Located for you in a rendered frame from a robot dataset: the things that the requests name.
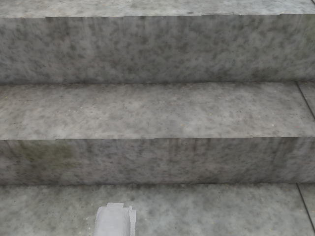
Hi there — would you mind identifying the robot left shin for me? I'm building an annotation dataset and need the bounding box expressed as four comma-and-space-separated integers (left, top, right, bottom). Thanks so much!
94, 206, 106, 224

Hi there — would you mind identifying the left robot thigh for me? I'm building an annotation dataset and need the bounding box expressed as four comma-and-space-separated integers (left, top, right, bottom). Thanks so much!
93, 203, 137, 236

